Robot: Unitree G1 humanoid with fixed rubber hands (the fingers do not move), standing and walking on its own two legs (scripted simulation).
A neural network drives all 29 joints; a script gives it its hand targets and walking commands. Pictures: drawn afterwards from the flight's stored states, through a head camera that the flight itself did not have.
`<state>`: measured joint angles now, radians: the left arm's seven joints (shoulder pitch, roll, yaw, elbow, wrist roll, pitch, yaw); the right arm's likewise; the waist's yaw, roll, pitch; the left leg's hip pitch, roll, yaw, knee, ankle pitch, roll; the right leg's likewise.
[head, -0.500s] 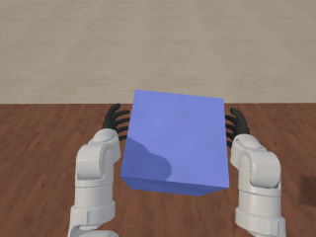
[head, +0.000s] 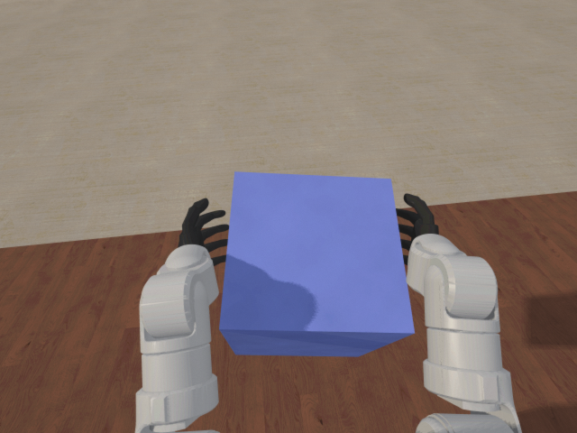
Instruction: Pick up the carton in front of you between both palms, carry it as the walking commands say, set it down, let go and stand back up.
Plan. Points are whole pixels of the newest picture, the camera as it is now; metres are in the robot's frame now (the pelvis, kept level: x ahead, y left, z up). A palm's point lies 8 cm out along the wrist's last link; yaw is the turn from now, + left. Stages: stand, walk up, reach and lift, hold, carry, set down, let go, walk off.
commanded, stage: carry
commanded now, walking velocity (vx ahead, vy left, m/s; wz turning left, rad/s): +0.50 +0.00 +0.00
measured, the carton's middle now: (304, 276) +0.35 -0.02 +0.04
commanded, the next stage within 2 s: none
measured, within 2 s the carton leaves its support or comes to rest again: neither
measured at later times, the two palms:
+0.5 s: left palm (199, 154) +0.62 +0.16 +0.09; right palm (347, 142) +0.63 -0.13 +0.09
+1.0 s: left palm (237, 101) +0.91 +0.11 +0.04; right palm (344, 93) +0.91 -0.17 +0.05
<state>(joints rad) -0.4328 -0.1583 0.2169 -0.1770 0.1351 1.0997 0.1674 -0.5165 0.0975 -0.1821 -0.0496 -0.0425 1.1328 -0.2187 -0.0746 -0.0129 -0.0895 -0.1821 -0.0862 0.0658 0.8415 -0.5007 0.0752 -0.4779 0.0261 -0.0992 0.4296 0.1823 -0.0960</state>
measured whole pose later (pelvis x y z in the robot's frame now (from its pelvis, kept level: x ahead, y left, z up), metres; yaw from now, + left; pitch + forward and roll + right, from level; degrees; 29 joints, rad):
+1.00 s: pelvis +0.58 -0.01 -0.08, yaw +0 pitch +5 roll +1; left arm -0.47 -0.18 0.23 -0.14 0.17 1.15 0.21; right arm -0.56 0.15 -0.21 -0.01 -0.10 1.10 -0.25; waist -0.09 -0.02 -0.08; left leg -0.17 -0.08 0.06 0.75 -0.47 0.07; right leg -0.50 0.02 -0.09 0.42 0.21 -0.09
